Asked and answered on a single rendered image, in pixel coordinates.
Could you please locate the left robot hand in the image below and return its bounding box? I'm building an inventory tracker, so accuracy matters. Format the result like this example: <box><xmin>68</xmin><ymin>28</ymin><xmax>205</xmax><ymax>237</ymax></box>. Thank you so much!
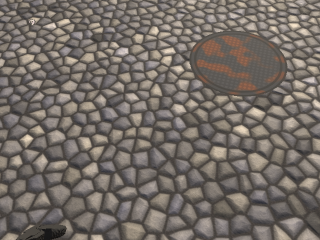
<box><xmin>16</xmin><ymin>224</ymin><xmax>67</xmax><ymax>240</ymax></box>

